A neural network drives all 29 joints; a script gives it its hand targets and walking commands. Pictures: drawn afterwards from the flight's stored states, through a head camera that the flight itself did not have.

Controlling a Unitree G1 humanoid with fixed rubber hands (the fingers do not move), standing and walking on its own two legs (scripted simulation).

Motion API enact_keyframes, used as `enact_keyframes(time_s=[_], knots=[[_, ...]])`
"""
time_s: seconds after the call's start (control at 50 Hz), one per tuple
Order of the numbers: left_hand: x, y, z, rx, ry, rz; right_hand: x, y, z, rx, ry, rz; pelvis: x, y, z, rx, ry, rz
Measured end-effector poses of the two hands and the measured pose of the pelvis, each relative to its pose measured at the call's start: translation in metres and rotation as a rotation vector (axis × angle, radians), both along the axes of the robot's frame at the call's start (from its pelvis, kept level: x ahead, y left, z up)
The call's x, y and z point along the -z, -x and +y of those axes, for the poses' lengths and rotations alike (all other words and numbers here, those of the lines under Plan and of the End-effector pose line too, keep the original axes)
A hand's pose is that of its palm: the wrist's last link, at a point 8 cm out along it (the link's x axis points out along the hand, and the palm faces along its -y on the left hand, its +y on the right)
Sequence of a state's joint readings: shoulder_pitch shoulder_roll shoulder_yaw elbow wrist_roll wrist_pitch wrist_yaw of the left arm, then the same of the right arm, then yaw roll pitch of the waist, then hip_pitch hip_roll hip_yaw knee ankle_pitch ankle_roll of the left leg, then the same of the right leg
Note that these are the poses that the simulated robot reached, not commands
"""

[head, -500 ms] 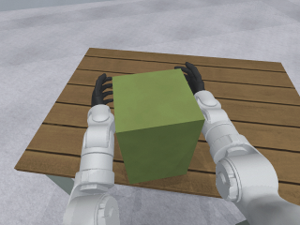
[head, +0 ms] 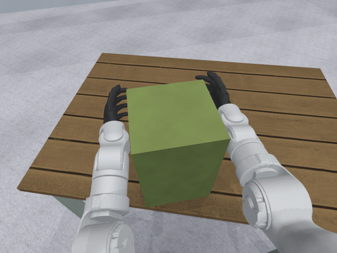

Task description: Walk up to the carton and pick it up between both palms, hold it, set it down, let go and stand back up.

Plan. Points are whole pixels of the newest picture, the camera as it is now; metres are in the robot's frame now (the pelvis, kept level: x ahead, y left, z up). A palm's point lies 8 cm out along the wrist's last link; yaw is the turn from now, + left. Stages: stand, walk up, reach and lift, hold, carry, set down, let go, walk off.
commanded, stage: set down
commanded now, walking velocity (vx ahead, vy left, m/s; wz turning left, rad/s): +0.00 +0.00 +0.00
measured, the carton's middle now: (172, 148) +0.37 +0.04 +0.06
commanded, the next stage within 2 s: none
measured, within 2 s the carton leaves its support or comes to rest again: neither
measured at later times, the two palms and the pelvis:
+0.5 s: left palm (110, 121) +0.38 +0.18 +0.12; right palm (218, 102) +0.46 -0.06 +0.13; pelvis +0.00 +0.00 +0.00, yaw +1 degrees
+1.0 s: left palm (110, 122) +0.38 +0.18 +0.12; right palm (218, 101) +0.46 -0.06 +0.13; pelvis +0.00 +0.01 +0.00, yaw +1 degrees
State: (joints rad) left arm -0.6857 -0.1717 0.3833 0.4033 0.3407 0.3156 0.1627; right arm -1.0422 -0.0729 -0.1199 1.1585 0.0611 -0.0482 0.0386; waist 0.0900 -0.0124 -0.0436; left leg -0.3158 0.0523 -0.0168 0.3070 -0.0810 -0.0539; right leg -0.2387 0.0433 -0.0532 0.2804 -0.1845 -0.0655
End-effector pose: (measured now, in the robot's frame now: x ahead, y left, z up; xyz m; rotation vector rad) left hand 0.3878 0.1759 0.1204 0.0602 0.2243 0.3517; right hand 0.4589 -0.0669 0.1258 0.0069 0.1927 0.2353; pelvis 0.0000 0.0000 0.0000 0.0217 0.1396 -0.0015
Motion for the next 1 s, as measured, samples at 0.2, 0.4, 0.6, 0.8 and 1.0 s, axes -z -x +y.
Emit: enact_keyframes(time_s=[0.2,0.4,0.6,0.8,1.0], knots=[[-0.0014,0.0029,0.0023,0.004,-0.032,-0.004,-0.0032,0.001,0.0031,-0.011,0.026,-0.021,0.0002,0.001,0.0008,-0.005,0.003,-0.001],[-0.003,0.0069,0.0038,-0.002,-0.041,-0.023,-0.0066,0.0027,0.0046,-0.026,0.036,-0.038,0.0005,0.0032,0.0023,-0.01,0.006,-0.003],[-0.0031,0.0092,0.0051,-0.008,-0.043,-0.037,-0.0076,0.0028,0.0054,-0.033,0.03,-0.043,0.0008,0.0041,0.0046,-0.014,0.01,-0.004],[-0.0017,0.0093,0.0054,-0.011,-0.043,-0.045,-0.0069,0.0014,0.0054,-0.036,0.029,-0.041,0.0011,0.0035,0.0062,-0.017,0.013,-0.003],[-0.0003,0.0085,0.0052,-0.013,-0.047,-0.061,-0.0066,-0.0009,0.0045,-0.034,0.032,-0.047,0.0012,0.0021,0.0059,-0.019,0.013,-0.001]])
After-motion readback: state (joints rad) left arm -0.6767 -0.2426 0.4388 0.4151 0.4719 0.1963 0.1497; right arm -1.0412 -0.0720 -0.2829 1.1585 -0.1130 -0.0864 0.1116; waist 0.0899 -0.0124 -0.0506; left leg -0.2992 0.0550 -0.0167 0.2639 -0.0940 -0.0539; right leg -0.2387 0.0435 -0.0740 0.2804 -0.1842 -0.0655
